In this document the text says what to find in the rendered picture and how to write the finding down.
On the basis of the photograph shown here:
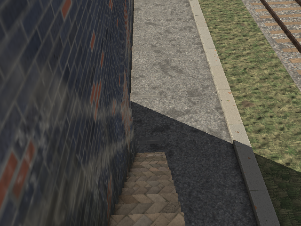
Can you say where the stairs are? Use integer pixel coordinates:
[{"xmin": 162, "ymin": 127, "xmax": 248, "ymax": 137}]
[{"xmin": 109, "ymin": 152, "xmax": 185, "ymax": 226}]

